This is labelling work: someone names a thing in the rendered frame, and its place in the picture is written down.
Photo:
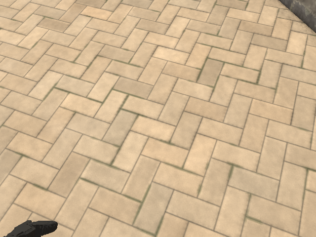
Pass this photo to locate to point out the left robot hand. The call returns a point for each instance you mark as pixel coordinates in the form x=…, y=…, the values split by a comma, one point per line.
x=33, y=229

